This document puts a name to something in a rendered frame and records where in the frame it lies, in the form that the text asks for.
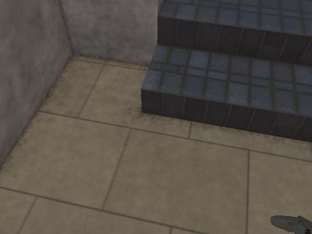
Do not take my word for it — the right robot hand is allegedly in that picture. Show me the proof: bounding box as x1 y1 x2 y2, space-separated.
270 215 312 234

